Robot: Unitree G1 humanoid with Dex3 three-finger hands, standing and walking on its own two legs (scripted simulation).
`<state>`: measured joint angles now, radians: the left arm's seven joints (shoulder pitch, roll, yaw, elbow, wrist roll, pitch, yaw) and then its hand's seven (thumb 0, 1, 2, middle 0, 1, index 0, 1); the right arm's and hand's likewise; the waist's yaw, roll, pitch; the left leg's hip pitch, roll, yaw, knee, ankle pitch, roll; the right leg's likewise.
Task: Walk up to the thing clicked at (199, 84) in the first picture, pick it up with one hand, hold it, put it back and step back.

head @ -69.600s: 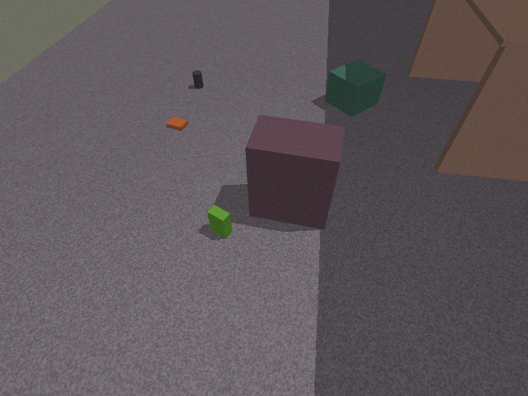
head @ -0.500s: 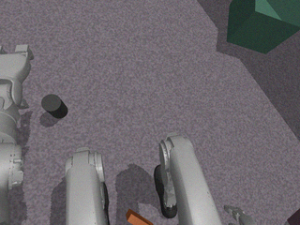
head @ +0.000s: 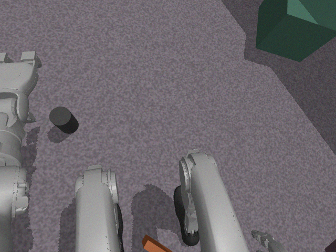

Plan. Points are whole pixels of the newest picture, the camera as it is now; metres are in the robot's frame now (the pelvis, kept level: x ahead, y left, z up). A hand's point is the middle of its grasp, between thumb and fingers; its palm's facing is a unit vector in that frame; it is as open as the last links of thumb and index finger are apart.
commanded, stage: withdraw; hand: left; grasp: from above
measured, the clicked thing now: (65, 121) +0.51 +0.26 -0.34
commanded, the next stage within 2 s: go down in 0.02 s
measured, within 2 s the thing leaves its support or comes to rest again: neither
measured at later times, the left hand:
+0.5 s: hand (26, 99) +0.48 +0.27 -0.09, palm faces -0.33 -0.08 -0.94, open 15.1 cm
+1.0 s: hand out of the picture +0.47 +0.30 +0.02, palm faces -0.29 -0.23 -0.93, open 14.8 cm
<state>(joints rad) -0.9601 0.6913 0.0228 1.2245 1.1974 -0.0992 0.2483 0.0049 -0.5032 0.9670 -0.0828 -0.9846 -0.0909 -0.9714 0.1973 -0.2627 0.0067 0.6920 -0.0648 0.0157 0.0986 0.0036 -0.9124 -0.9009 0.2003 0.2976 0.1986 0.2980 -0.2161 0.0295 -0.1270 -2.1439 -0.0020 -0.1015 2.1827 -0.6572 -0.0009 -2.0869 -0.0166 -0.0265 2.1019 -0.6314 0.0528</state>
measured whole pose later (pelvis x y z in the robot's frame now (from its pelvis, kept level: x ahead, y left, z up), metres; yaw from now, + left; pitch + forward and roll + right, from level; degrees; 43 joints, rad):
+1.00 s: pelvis +0.01 +0.00 +0.09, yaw +1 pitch +33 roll -7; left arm -0.73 0.67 0.07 0.92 0.95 -0.18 0.10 0.00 -0.54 0.85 -0.06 -0.87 -0.08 -0.85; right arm 0.20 -0.27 -0.01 0.67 -0.02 0.02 0.06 0.00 -0.89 -0.90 0.20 0.30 0.20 0.30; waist -0.14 0.03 -0.17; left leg -1.85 0.01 -0.10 1.92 -0.65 0.00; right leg -1.79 -0.02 -0.04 1.83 -0.61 0.05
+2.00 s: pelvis +0.03 +0.01 +0.19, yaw +1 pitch +29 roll -6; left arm -0.71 0.67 0.02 1.06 1.11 -0.17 0.12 0.00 -0.26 0.73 -0.26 -0.90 -0.29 -0.86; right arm 0.22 -0.24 0.00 0.71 0.00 0.04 0.02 0.01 -0.91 -0.90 0.20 0.30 0.20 0.30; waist -0.14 0.04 -0.16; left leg -1.51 0.04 -0.07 1.58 -0.60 0.01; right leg -1.46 0.01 -0.03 1.48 -0.54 0.04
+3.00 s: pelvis +0.04 +0.01 +0.21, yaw +1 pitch +29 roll -6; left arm -0.68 0.65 0.03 1.09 1.13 -0.16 0.19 0.00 -0.29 0.76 -0.25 -0.90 -0.27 -0.87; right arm 0.23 -0.24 -0.01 0.71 -0.01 0.04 0.02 0.00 -0.91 -0.90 0.20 0.30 0.20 0.30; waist -0.14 0.03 -0.16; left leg -1.43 0.05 -0.07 1.51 -0.60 0.01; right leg -1.38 0.01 -0.03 1.40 -0.54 0.04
